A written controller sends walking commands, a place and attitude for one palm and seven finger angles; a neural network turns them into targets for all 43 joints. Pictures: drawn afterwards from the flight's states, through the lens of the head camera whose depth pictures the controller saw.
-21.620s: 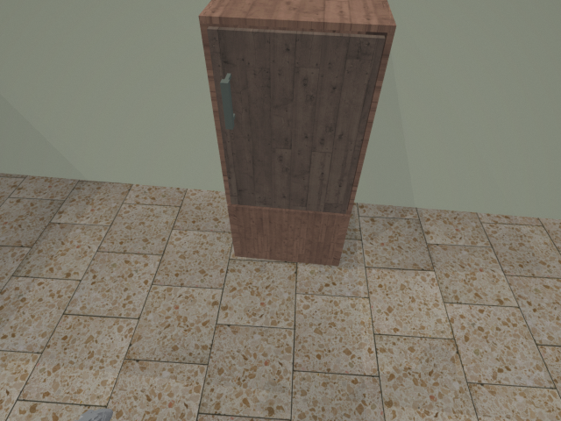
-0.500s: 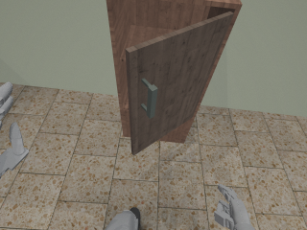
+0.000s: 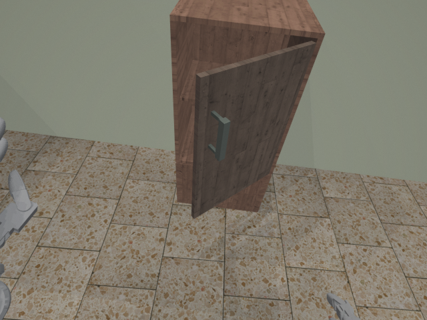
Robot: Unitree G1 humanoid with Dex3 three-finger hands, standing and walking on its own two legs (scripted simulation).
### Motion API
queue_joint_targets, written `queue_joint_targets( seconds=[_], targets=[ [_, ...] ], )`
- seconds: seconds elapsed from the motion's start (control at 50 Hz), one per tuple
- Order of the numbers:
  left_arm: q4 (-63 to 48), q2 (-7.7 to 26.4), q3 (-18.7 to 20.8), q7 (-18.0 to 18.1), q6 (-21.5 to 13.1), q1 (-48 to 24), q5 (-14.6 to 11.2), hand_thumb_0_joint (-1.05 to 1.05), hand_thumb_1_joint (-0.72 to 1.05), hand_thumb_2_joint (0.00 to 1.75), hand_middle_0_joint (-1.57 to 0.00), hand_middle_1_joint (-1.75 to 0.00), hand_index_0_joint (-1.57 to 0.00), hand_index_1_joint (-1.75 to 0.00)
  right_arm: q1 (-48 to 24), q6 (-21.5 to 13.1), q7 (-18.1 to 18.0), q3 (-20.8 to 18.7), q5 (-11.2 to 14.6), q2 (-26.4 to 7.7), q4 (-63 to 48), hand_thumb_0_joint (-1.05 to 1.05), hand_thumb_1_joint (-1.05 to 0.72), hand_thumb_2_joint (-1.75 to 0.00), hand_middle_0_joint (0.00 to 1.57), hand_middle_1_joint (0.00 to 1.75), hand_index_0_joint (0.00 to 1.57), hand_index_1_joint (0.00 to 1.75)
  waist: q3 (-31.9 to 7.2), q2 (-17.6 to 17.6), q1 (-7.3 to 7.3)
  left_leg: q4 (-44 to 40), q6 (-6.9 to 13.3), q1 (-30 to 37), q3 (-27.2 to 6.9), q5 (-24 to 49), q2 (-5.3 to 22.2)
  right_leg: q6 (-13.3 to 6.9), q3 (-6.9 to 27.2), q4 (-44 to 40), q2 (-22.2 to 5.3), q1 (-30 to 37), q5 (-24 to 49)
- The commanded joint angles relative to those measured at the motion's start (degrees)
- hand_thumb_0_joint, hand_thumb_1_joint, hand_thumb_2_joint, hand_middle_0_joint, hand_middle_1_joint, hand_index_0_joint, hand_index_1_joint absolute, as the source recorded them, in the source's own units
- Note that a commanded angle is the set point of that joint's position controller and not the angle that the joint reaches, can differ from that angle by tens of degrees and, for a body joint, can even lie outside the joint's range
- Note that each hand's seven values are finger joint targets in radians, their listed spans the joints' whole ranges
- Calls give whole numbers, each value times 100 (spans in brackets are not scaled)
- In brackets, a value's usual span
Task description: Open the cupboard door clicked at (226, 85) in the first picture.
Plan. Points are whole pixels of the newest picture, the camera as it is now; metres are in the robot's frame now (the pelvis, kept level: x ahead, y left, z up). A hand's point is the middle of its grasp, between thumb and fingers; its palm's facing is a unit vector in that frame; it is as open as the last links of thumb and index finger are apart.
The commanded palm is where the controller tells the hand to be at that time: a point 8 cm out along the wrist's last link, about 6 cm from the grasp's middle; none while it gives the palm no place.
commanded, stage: stop stepping back and stand still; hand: left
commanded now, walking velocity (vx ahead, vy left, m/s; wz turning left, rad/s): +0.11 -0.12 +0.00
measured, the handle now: (217, 136) +0.56 +0.03 +0.02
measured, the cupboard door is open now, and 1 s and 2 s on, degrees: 43 43 43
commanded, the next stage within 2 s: let the arm hang, fingers relaxed in 0.46 s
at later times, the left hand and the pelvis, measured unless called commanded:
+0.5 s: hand (59, 219) +0.20 +0.23 +0.17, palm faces +0.43 -0.79 -0.43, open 7.4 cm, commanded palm +0.14 +0.27 +0.19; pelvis +0.00 -0.03 +0.01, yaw -1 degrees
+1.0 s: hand out of the picture -0.01 +0.17 -0.17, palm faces +0.06 -0.98 -0.19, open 7.0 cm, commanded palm none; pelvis -0.02 -0.02 +0.01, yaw +1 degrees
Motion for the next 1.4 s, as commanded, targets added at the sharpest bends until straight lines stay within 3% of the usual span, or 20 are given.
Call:
queue_joint_targets(
  seconds=[0.0,0.06,0.16,0.18,0.22,0.24,0.26,0.34,0.44,0.52,0.54,0.56,0.6,0.64,0.7,0.76,0.82,0.88,1.04,1.38],
  targets=[
    [-1767,1463,944,23,-471,152,-58,0,90,90,-20,-30,-20,-30,-514,-446,157,-195,-57,-544,-919,0,-90,-90,20,30,20,30,-303,1724,-197,-1498,879,1102,-2105,2645,1671,110,198,1308,58,-1155,-677],
    [-1654,1265,922,-23,-404,764,-101,0,90,90,-20,-30,-20,-30,-628,-457,279,-205,63,-629,-958,0,-90,-90,20,30,20,30,-258,1487,-135,-1192,660,639,-771,2605,1177,148,-211,305,186,-352,329],
    [-744,1425,1101,-38,-317,939,-154,0,90,90,-20,-30,-20,-30,-768,-228,197,-120,56,-636,-995,0,-90,-90,20,30,20,30,-23,1190,-144,-1133,403,-1120,-400,-228,1008,96,-273,-1108,159,1522,447],
    [-691,1289,965,-30,-309,801,-139,0,90,90,-20,-30,-20,-30,-744,-178,188,-122,47,-601,-1016,0,-90,-90,20,30,20,30,-23,680,-178,-719,300,-1377,-357,-596,792,-38,180,-1428,-49,1742,355],
    [-642,1488,1016,-14,-285,487,-116,0,90,90,-20,-30,-20,-30,-751,-140,189,-147,53,-590,-1068,0,-90,-90,20,30,20,30,-74,-733,-165,1145,23,-1677,81,-830,-32,-746,2482,-2414,-1447,1355,196],
    [-658,1391,916,-21,-300,309,-131,0,90,90,-20,-30,-20,-30,-732,-134,225,-230,132,-598,-988,0,-90,-90,20,30,20,30,-297,-993,-111,2196,-6,-1567,-117,-988,-81,-681,2773,-2664,-1740,1238,35],
    [-680,1319,849,2,-346,213,-118,0,90,90,-20,-30,-20,-30,-775,-120,244,-254,139,-659,-941,0,-90,-90,20,30,20,30,-259,-663,-153,2601,-18,-1596,-268,-764,-47,-471,2667,-2683,-1702,1147,371],
    [-829,1261,774,3,-515,200,-73,0,90,90,-20,-30,-20,-30,-927,-120,181,-88,102,-491,-981,0,-90,-90,20,30,20,30,-258,-131,-114,1730,-51,-1048,-75,-194,42,-602,1325,-2381,-1320,953,1254],
    [-1250,1260,773,98,-551,174,-110,0,90,90,-20,-30,-20,-30,-859,-239,104,-137,45,-556,-1061,0,-90,-90,20,30,20,30,-116,155,11,-69,64,-116,215,254,-104,-440,1187,-2665,-1120,739,224],
    [-1394,1220,792,104,-575,322,-177,0,90,90,-20,-30,-20,-30,-848,-206,131,-216,80,-763,-1175,0,-90,-90,20,30,20,30,-14,1291,45,-1338,291,200,-769,787,550,96,838,-1966,-406,786,420],
    [3419,94,-1741,-842,379,300,346,0,90,90,-20,-30,-20,-30,-1021,-295,689,-415,11,-1854,193,0,-90,-90,20,30,20,30,379,1286,-225,-491,409,-765,-1067,2023,850,3,-11,-775,-658,272,1703],
    [3607,-49,-1565,-994,857,445,275,0,90,90,-20,-30,-20,-30,-709,63,612,-410,19,-1425,129,0,-90,-90,20,30,20,30,-1,1061,-54,-690,466,-793,-955,2472,875,-48,445,-758,-468,673,1750],
    [3695,-289,-1609,-1071,997,201,244,0,90,90,-20,-30,-20,-30,-542,237,558,-255,-23,-1126,65,0,-90,-90,20,30,20,30,-209,1014,-1,-736,553,-1171,-1047,2002,932,-107,209,-456,-342,843,1171],
    [4225,-100,-1688,-1093,964,-281,257,0,90,90,-20,-30,-20,-30,-686,316,555,-162,-51,-1131,98,0,-90,-90,20,30,20,30,-177,78,38,-732,513,-1331,-1088,1578,807,-157,324,-726,-371,1086,1286],
    [5249,91,-1788,-1067,909,-801,261,0,90,90,-20,-30,-20,-30,-479,520,546,-94,-41,-925,330,0,-90,-90,20,30,20,30,-403,-1330,-128,0,172,-431,-467,772,78,-497,1051,-1806,-1170,700,1572],
    [6175,-46,-1943,-956,1007,-1099,213,0,90,90,-20,-30,-20,-30,-438,759,542,-29,-85,-718,708,0,-90,-90,20,30,20,30,-126,-472,-175,178,68,-43,-282,157,-19,-727,983,-2112,-1269,276,834],
    [6953,-222,-2041,-926,1021,-1067,133,0,90,90,-20,-30,-20,-30,-395,783,541,90,-94,-513,1101,0,-90,-90,20,30,20,30,75,1093,-165,-700,151,119,-666,1075,290,-379,666,-1929,-799,192,237],
    [7627,-437,-1951,-880,1029,-640,138,0,90,90,-20,-30,-20,-30,-364,791,474,71,-111,-399,1381,0,-90,-90,20,30,20,30,177,1743,27,-1282,224,-612,-915,155,390,-257,512,-2011,-584,1026,328],
    [8612,-557,-2037,-881,975,-628,112,0,90,90,-20,-30,-20,-30,507,830,435,41,-82,-198,2133,0,-90,-90,20,30,20,30,331,152,-110,-1173,179,-157,-605,184,235,-340,642,-2559,-783,696,-401],
    [9135,-905,-2079,-796,990,-227,97,0,90,90,-20,-30,-20,-30,866,746,368,113,-81,192,2624,0,-90,-90,20,30,20,30,783,372,-22,-1588,231,-428,-677,157,317,-281,458,-2196,-595,753,155]
  ],
)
